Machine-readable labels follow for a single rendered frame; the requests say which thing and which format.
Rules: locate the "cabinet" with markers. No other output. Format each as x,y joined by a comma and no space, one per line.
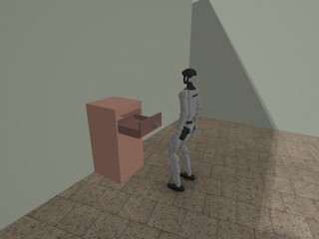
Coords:
116,156

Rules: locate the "left robot hand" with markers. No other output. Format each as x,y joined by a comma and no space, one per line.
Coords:
175,141

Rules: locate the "robot right foot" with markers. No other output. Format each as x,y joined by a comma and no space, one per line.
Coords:
185,175

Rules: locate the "robot right upper arm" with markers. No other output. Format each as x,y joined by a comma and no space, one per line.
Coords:
198,105

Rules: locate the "robot left forearm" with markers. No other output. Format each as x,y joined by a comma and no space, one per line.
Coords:
180,125

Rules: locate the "humanoid robot torso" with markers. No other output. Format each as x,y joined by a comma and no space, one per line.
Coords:
192,106

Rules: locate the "robot left upper arm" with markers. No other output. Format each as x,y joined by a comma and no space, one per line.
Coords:
183,95

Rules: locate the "drawer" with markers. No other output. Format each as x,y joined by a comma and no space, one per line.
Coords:
138,126

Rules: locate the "robot right forearm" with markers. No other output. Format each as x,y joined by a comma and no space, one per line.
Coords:
194,119

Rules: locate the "handle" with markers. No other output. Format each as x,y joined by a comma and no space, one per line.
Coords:
156,125

